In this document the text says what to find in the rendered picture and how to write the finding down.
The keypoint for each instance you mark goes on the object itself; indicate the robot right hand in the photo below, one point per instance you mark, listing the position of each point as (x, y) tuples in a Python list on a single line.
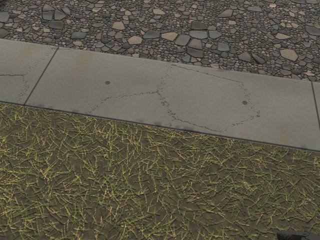
[(296, 235)]

